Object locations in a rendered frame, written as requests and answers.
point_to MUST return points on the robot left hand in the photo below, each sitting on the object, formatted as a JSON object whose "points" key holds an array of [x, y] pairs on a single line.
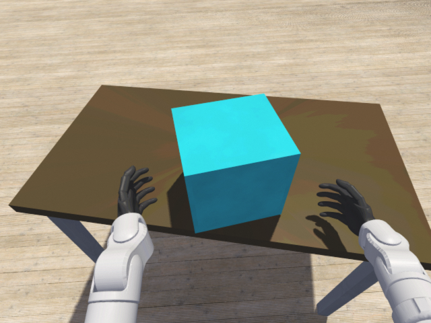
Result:
{"points": [[128, 200]]}

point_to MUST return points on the carton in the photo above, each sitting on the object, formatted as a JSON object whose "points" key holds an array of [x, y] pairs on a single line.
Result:
{"points": [[238, 160]]}

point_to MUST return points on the robot left forearm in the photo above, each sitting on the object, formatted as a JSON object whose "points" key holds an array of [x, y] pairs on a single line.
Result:
{"points": [[118, 272]]}

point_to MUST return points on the table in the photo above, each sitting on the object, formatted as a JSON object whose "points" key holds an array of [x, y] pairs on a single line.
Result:
{"points": [[121, 126]]}

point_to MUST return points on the robot right forearm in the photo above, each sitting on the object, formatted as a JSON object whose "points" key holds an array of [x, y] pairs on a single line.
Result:
{"points": [[403, 280]]}

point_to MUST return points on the robot right hand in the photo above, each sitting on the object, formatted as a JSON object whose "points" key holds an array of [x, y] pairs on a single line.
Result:
{"points": [[352, 204]]}

